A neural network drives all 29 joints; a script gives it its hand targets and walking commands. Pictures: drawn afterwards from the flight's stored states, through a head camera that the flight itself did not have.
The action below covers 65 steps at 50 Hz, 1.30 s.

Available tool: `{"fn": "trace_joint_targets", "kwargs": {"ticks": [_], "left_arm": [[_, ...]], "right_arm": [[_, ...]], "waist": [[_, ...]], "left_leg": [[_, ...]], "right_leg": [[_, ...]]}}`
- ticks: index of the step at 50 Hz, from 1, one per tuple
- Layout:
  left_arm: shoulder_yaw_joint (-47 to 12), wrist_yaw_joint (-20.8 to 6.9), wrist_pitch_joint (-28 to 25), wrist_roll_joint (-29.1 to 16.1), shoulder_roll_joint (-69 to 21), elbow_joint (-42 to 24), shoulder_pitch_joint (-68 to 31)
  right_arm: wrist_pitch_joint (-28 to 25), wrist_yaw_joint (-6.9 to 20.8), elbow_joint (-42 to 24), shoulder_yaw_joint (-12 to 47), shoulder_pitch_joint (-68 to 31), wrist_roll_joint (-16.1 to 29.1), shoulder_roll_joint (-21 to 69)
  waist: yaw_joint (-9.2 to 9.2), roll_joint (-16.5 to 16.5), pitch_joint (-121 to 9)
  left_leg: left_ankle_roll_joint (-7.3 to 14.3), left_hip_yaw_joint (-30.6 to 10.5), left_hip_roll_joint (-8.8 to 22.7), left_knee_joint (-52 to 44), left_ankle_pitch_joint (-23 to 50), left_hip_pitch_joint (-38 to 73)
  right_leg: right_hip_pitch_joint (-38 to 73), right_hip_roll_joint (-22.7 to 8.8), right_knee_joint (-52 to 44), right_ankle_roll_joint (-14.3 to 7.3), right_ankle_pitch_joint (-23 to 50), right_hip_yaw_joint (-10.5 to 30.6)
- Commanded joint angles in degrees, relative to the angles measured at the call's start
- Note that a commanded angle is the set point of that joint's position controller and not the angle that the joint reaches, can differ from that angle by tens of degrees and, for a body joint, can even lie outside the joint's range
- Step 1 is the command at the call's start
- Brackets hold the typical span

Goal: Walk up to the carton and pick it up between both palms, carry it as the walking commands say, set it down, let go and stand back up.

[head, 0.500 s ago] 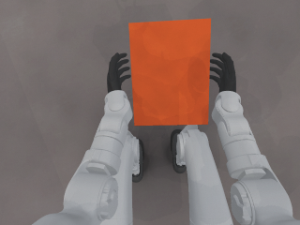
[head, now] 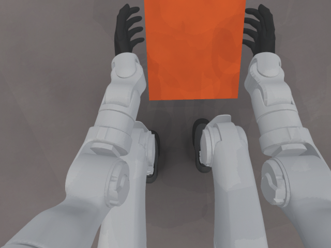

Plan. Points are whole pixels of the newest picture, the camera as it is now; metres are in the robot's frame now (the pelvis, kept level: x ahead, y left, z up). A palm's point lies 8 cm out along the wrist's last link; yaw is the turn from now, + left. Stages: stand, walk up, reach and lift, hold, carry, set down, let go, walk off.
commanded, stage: set down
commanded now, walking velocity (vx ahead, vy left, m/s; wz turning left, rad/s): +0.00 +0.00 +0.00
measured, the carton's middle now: (189, 40) +0.51 -0.06 -0.26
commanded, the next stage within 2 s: none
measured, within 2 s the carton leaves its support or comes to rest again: neither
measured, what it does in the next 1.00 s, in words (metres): lowers itself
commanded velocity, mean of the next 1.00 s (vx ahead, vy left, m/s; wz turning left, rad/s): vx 0.00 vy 0.00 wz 0.00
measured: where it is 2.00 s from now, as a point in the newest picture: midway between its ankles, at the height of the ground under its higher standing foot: (175, 160)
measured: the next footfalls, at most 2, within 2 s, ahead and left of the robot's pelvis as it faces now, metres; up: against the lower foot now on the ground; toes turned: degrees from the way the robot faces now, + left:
none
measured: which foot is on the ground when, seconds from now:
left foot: down 0.00-1.00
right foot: down 0.00-1.00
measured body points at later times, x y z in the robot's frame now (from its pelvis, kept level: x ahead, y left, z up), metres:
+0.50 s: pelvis -0.02 +0.00 -0.06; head +0.32 -0.04 +0.22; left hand +0.51 +0.08 -0.21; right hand +0.51 -0.21 -0.21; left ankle +0.11 +0.11 -0.45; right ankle +0.14 -0.10 -0.45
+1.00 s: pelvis -0.01 +0.00 -0.10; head +0.35 -0.05 +0.16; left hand +0.53 +0.09 -0.26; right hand +0.52 -0.20 -0.29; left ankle +0.11 +0.11 -0.45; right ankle +0.14 -0.10 -0.45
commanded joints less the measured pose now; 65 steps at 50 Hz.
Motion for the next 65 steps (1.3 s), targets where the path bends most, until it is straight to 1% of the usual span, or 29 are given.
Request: {"fn": "trace_joint_targets", "kwargs": {"ticks": [1,5,6,7,8,10,14,15,17,18,20,23,25,27,30,33,34,35,37,38,40,43,45,47,49,53,57,61,65], "left_arm": [[-28.9,-12.3,-0.5,-10.8,-44.1,-19.1,-36.9],[-30.2,-11.6,0.9,-13.0,-41.6,-22.2,-42.9],[-29.9,-11.9,1.9,-12.0,-41.9,-15.9,-42.2],[-30.8,-11.8,1.7,-12.7,-42.5,-18.7,-44.6],[-30.1,-12.1,1.9,-12.8,-41.7,-18.0,-46.9],[-26.5,-13.5,2.1,-11.9,-41.4,-13.4,-50.5],[-18.4,-17.3,2.8,-6.5,-42.1,-0.8,-50.3],[-16.2,-18.4,3.2,-4.8,-42.3,2.4,-49.5],[-12.1,-20.6,4.0,-2.0,-42.5,7.0,-47.8],[-10.3,-21.5,4.1,-0.7,-42.6,8.0,-47.3],[-8.6,-22.5,3.8,0.4,-43.2,5.8,-48.0],[-7.8,-23.0,4.0,1.4,-44.3,4.5,-48.4],[-9.0,-23.0,4.4,1.0,-45.4,1.9,-49.2],[-12.1,-22.8,4.1,-1.1,-46.5,-2.7,-50.7],[-18.2,-21.9,3.3,-6.1,-47.5,-8.6,-53.4],[-24.6,-20.2,2.6,-11.7,-46.5,-14.7,-56.8],[-25.4,-19.7,2.9,-12.4,-47.6,-10.8,-53.9],[-25.0,-19.5,2.9,-12.4,-49.4,-6.8,-50.7],[-21.6,-20.2,3.8,-10.2,-52.1,3.3,-44.0],[-20.2,-20.8,4.3,-9.1,-53.5,6.1,-41.5],[-17.8,-21.7,4.7,-7.3,-54.9,8.5,-39.0],[-14.7,-22.5,4.9,-5.3,-54.0,8.5,-39.9],[-14.0,-22.9,4.7,-5.1,-52.5,6.0,-43.2],[-13.7,-23.1,4.3,-5.4,-51.5,4.3,-45.8],[-12.9,-23.4,4.3,-5.3,-50.6,5.1,-46.3],[-10.8,-24.3,4.6,-3.9,-49.5,7.5,-45.4],[-9.7,-24.7,4.5,-3.4,-49.3,8.2,-44.1],[-9.6,-24.7,4.1,-3.6,-49.6,8.4,-42.8],[-9.2,-24.6,4.3,-3.3,-50.4,10.5,-39.8]], "right_arm": [[-1.5,12.3,-24.4,32.9,-50.6,9.7,39.3],[0.1,11.4,-24.5,34.0,-54.1,12.5,37.3],[1.0,11.8,-17.7,33.6,-52.5,12.0,37.4],[0.8,12.1,-21.1,33.8,-55.3,12.7,38.0],[0.8,12.4,-19.2,32.7,-56.8,12.4,36.8],[1.4,13.6,-11.4,29.7,-58.6,11.0,37.5],[2.2,17.4,3.0,23.2,-58.1,6.2,40.2],[2.5,18.4,5.7,21.5,-57.8,4.6,40.8],[2.9,20.3,8.8,18.2,-57.7,1.4,41.8],[3.1,21.1,8.9,16.9,-58.0,0.1,42.7],[3.0,22.1,5.7,15.9,-59.1,-0.7,45.1],[3.5,23.0,5.5,15.5,-58.6,-1.0,47.7],[3.9,23.6,4.9,16.4,-57.8,-0.5,48.6],[3.7,23.7,2.5,18.5,-57.2,0.9,49.5],[2.5,22.7,-3.5,22.9,-59.1,4.6,49.3],[1.0,20.9,-12.8,28.8,-65.0,9.9,46.3],[0.5,20.3,-12.7,29.6,-65.6,10.6,44.3],[-0.3,20.0,-13.8,29.4,-65.3,11.4,43.6],[-0.9,20.5,-9.4,27.6,-63.8,11.1,43.2],[-1.1,20.8,-8.5,27.2,-63.7,11.0,43.6],[-1.4,21.5,-7.9,26.9,-64.0,10.9,44.5],[-1.0,22.3,-6.4,26.1,-64.7,11.1,44.7],[-0.6,22.5,-5.1,25.0,-64.5,10.8,44.8],[-0.2,22.5,-3.7,24.0,-64.0,10.1,44.7],[0.1,22.6,-1.7,23.0,-63.3,9.3,44.4],[0.4,23.0,0.7,21.4,-62.3,7.8,43.9],[0.2,23.4,-0.1,21.6,-62.9,7.6,43.7],[-0.3,23.6,-1.6,22.6,-63.4,8.4,43.6],[-0.7,23.7,-3.0,23.8,-64.0,9.0,43.2]], "waist": [[-0.50,-3.8,-120.4],[-0.19,-3.5,-130.7],[-0.54,-3.3,-121.2],[-0.47,-3.1,-120.2],[-1.00,-2.6,-113.3],[-0.70,-1.7,-96.6],[0.69,-1.2,-74.2],[0.90,-1.3,-70.6],[1.03,-2.1,-66.5],[1.36,-2.7,-65.9],[2.24,-3.4,-68.2],[2.72,-3.7,-68.4],[2.91,-4.1,-71.1],[2.25,-4.4,-78.3],[0.52,-4.8,-92.5],[-0.84,-4.9,-110.1],[-2.11,-4.3,-108.6],[-2.47,-4.3,-106.1],[-1.57,-4.0,-94.0],[-1.18,-4.1,-90.0],[-0.54,-4.4,-86.1],[0.38,-4.6,-81.9],[0.17,-4.5,-79.4],[-0.65,-4.5,-77.6],[-0.93,-4.8,-74.5],[-0.11,-5.2,-69.2],[0.82,-5.7,-67.3],[1.48,-6.3,-69.0],[2.03,-7.2,-70.3]], "left_leg": [[-0.9,-2.7,-6.1,1.0,25.0,34.9],[-1.4,-1.5,-5.4,2.5,23.3,38.6],[-1.6,-1.0,-4.7,2.0,19.1,34.2],[-1.5,-0.9,-5.0,2.3,20.1,33.6],[-1.4,-1.3,-4.8,1.7,16.9,30.9],[-1.0,-1.6,-4.8,0.9,8.4,23.2],[-0.4,-1.4,-4.5,1.2,-2.2,11.0],[-0.3,-1.2,-4.5,1.5,-3.8,8.6],[0.1,-0.9,-4.5,2.5,-4.9,4.9],[0.3,-0.7,-4.6,3.1,-4.4,3.6],[0.5,-0.4,-4.8,4.6,-1.0,2.9],[0.8,-0.2,-5.1,5.8,0.8,1.3],[0.7,-0.1,-5.4,6.8,2.3,1.7],[0.5,0.0,-5.6,8.6,6.5,4.7],[-0.1,0.2,-5.7,11.6,14.4,11.3],[-0.5,0.0,-5.7,14.5,23.0,19.5],[-0.5,-0.3,-5.6,14.7,23.7,20.0],[-0.6,-0.7,-5.9,14.6,24.8,19.4],[-0.6,-1.4,-6.0,13.8,21.5,14.0],[-0.5,-1.4,-6.2,13.5,20.1,12.8],[-0.5,-1.5,-6.2,13.8,19.0,11.1],[-0.3,-1.2,-6.0,14.0,15.3,7.7],[-0.2,-0.9,-5.9,14.2,12.7,5.7],[-0.1,-0.7,-6.0,14.5,11.0,4.2],[0.0,-0.3,-6.0,14.8,9.0,1.8],[0.1,0.1,-5.9,14.8,5.9,-2.0],[0.3,0.2,-5.9,15.4,6.2,-3.5],[0.4,0.2,-6.0,16.3,8.8,-2.9],[0.5,0.0,-6.1,17.0,10.5,-2.6]], "right_leg": [[55.9,5.5,1.5,2.5,25.4,2.2],[62.9,4.8,2.7,2.3,24.3,2.2],[58.6,4.6,2.4,2.5,20.5,1.9],[58.3,4.8,3.0,2.5,22.1,2.1],[54.6,4.5,2.9,2.1,18.9,2.2],[45.5,3.8,2.4,1.3,10.3,2.5],[31.8,3.0,2.6,0.7,-1.7,2.8],[29.6,2.9,2.6,0.6,-3.8,2.9],[26.9,3.0,2.6,0.4,-6.1,3.2],[26.5,3.0,2.8,0.5,-5.9,3.5],[27.8,3.2,3.8,0.9,-1.9,3.9],[27.2,3.4,5.2,1.2,1.4,3.7],[27.5,3.4,6.5,1.4,3.5,3.2],[30.1,3.5,8.3,1.7,8.4,2.7],[36.2,3.6,11.0,1.8,17.1,2.1],[44.7,3.8,14.3,1.7,26.7,1.7],[43.4,3.8,14.6,1.6,26.6,1.1],[42.8,4.0,15.1,1.7,28.5,0.9],[37.5,4.0,14.9,1.4,25.6,0.8],[35.2,4.2,14.9,1.4,23.8,0.5],[32.7,4.2,15.4,1.3,21.9,0.0],[30.8,3.9,15.2,1.1,18.3,0.1],[29.9,3.8,15.0,0.9,16.1,0.3],[29.5,3.7,14.8,0.9,14.9,0.6],[29.0,3.5,14.4,0.9,13.4,0.9],[27.4,3.3,14.0,0.9,10.6,1.4],[27.0,3.3,14.3,0.9,10.9,1.7],[27.8,3.3,15.3,1.1,13.7,1.8],[28.6,3.3,16.1,1.4,15.8,1.7]]}}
